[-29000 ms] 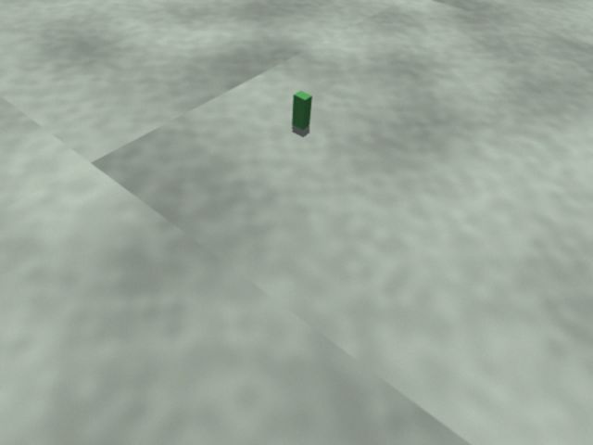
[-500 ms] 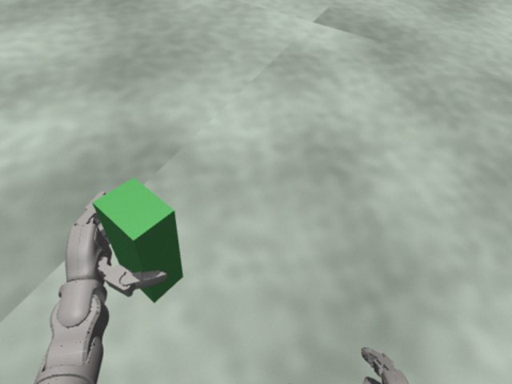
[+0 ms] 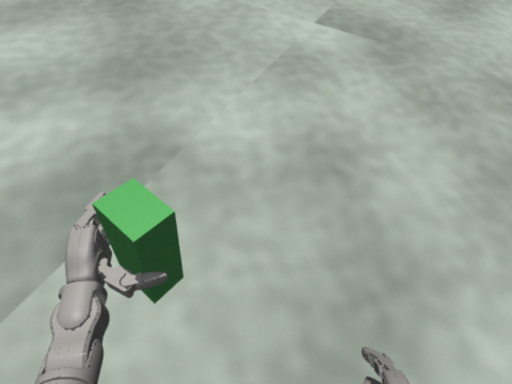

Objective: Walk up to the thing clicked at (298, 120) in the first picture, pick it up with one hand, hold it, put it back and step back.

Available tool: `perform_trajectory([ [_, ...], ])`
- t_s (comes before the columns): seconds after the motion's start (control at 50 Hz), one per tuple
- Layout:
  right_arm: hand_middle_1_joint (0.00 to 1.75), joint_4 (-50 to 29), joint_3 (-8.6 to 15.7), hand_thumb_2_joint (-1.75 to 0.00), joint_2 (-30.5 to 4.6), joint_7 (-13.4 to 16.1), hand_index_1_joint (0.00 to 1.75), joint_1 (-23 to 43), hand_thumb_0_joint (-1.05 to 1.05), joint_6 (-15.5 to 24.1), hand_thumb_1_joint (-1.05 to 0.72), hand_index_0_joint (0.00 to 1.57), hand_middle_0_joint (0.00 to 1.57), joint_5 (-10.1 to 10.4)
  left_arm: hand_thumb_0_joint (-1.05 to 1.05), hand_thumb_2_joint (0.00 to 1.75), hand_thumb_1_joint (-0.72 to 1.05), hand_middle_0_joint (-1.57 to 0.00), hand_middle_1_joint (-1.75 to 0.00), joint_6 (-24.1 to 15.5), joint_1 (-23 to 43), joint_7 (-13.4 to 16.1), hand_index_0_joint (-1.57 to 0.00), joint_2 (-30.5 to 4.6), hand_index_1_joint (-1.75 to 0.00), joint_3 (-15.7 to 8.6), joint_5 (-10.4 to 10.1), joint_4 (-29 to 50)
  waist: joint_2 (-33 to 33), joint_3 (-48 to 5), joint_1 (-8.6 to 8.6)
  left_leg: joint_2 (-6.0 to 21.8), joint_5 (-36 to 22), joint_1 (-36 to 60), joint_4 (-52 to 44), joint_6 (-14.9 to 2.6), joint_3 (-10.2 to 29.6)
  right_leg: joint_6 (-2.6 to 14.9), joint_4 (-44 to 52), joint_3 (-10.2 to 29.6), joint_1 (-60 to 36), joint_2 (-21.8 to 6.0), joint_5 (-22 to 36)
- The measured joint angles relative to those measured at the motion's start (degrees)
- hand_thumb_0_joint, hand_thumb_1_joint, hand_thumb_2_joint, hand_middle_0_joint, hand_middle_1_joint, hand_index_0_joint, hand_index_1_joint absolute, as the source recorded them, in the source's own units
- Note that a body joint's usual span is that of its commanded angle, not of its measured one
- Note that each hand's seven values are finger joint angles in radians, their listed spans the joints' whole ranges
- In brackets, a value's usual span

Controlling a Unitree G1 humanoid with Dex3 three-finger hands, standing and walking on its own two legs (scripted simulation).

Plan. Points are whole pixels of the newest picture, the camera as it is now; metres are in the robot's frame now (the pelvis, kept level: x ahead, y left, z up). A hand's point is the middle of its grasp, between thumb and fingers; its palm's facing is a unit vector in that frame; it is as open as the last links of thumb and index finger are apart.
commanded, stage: hold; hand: left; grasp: from the side
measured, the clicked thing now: (145, 246) +0.32 +0.16 +0.04
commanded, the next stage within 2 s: crouch in 0.72 s
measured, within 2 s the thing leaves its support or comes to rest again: neither
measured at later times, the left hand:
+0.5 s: hand (130, 244) +0.32 +0.17 +0.05, palm faces +0.14 -0.99 -0.01, open 12.9 cm
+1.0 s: hand (131, 246) +0.32 +0.17 +0.04, palm faces +0.15 -0.99 -0.02, open 12.9 cm
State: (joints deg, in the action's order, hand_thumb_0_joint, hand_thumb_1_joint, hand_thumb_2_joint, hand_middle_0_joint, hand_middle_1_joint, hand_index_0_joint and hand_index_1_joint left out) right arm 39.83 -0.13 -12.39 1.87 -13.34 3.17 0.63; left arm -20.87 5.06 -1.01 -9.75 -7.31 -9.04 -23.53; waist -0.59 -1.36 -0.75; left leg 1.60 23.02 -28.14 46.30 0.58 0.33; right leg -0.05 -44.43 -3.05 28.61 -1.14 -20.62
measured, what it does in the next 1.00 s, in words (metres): stands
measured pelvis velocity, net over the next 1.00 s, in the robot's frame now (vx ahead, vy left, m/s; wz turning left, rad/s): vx -0.01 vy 0.00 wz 0.00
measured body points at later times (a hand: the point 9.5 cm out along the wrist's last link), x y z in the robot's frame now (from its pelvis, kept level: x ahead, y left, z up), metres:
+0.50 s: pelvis +0.00 +0.00 +0.00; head +0.03 +0.00 +0.45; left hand +0.31 +0.23 +0.05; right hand +0.13 -0.24 -0.11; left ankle +0.01 +0.12 -0.71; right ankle +0.02 -0.12 -0.71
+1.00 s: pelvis -0.01 +0.00 +0.00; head +0.02 +0.00 +0.45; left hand +0.30 +0.23 +0.05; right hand +0.12 -0.24 -0.11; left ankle +0.01 +0.12 -0.71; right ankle +0.02 -0.12 -0.71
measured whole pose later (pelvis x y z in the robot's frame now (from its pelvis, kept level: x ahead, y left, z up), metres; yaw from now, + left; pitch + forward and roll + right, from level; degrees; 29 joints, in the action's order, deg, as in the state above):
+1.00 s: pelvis -0.01 +0.00 +0.00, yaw +0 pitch +5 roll -1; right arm 39.9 0.1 -12.4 1.6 -13.2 3.7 0.4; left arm -20.7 7.3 -0.8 -10.1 -8.4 -8.6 -27.1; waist -0.5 -1.5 -1.0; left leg 1.6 22.4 -29.5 46.9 0.6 0.4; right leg 0.0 -45.0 -3.0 30.0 -1.2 -20.1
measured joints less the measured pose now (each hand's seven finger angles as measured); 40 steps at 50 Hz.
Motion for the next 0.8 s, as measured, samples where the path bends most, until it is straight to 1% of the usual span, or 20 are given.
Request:
perform_trajectory([
  [0.12, 0.30, 0.15, 0.03, -0.91, 0.12, 0.00, 0.30, 0.27, 0.01, -0.01, -0.93, 0.20, 0.20, -0.05, -0.02, 0.77, -0.61, -0.53, -0.96, 0.27, 1.34, -0.17, -0.54, -0.52, -0.97, -0.65, -0.21, -1.61, 0.04, -0.09, -0.12, 0.00, -0.04, -0.18, 0.06, 0.02, 0.06, 0.03, -0.09, -0.05, 0.18, 0.00, -0.01],
  [0.28, 0.30, -0.17, 0.31, -0.91, -0.18, -0.30, 0.30, -0.09, 0.01, -0.02, -0.93, 0.20, 0.20, -0.07, -0.02, 0.77, -0.61, -0.53, -0.96, 0.48, 0.58, -0.31, -0.54, -0.19, -0.97, 0.00, 0.19, -1.00, -0.02, -0.03, -0.14, 0.01, 0.03, -0.34, 0.26, -0.01, 0.04, 0.00, -0.19, -0.01, 0.30, 0.02, 0.01],
  [0.34, 0.30, -0.14, 0.28, -0.91, -0.21, -0.26, 0.30, -0.14, 0.01, 0.00, -0.93, 0.20, 0.20, -0.03, -0.02, 0.77, -0.61, -0.53, -0.96, 0.25, 0.34, -0.27, -0.54, 0.06, -0.97, -0.10, -0.02, -1.12, -0.03, -0.15, -0.17, 0.01, 0.03, -0.35, 0.31, -0.02, 0.01, -0.01, -0.21, 0.02, 0.32, 0.03, 0.03],
  [0.42, 0.30, -0.30, 0.16, -0.91, -0.13, -0.09, 0.30, -0.08, 0.01, -0.13, -0.93, 0.20, 0.20, -0.03, -0.02, 0.77, -0.61, -0.53, -0.96, 0.70, 0.22, -0.05, -0.54, -0.23, -0.97, -0.33, 0.35, -0.43, 0.04, -0.04, -0.16, 0.04, -0.03, -0.25, 0.29, -0.02, -0.07, 0.00, -0.24, 0.11, 0.28, 0.05, 0.09],
  [0.54, 0.30, -0.13, 0.06, -0.91, -0.06, -0.15, 0.30, -0.05, 0.01, 0.16, -0.93, 0.20, 0.20, -0.01, -0.02, 0.77, -0.61, -0.53, -0.96, 0.49, 1.42, -0.19, -0.54, -0.53, -0.97, -0.76, -0.08, -1.57, -0.02, -0.04, -0.07, -0.01, -0.18, -0.37, 0.32, 0.01, 0.06, 0.04, -0.26, 0.00, 0.34, 0.01, 0.21],
  [0.62, 0.30, -0.12, 0.11, -0.91, -0.05, -0.21, 0.30, -0.06, 0.01, 0.19, -0.93, 0.20, 0.20, 0.05, -0.02, 0.77, -0.61, -0.53, -0.96, 0.54, 1.40, -0.41, -0.54, -0.75, -0.97, -0.69, -0.11, -1.70, -0.06, 0.00, -0.13, -0.02, -0.27, -0.32, 0.27, -0.02, 0.06, 0.02, -0.21, 0.00, 0.28, 0.01, 0.28],
  [0.7, 0.30, -0.10, 0.12, -0.91, -0.18, -0.17, 0.30, -0.28, 0.01, 0.33, -0.93, 0.20, 0.20, 0.08, -0.02, 0.77, -0.61, -0.53, -0.96, 0.65, 0.90, -0.41, -0.54, -0.44, -0.97, -0.12, -0.23, -1.13, -0.11, -0.09, -0.03, -0.03, -0.34, -0.20, 0.14, -0.01, 0.06, 0.03, -0.06, 0.00, 0.16, 0.01, 0.38],
  [0.8, 0.30, 0.05, 0.08, -0.91, -0.16, 0.03, 0.30, -0.15, 0.01, 0.34, -0.93, 0.20, 0.20, 0.02, -0.02, 0.77, -0.61, -0.53, -0.96, 1.20, 0.84, -0.06, -0.54, -0.26, -0.97, -0.13, 0.22, -0.44, -0.08, 0.07, -0.06, 0.01, -0.43, 0.06, 0.05, 0.00, 0.03, 0.04, 0.02, 0.04, -0.09, 0.05, 0.48],
])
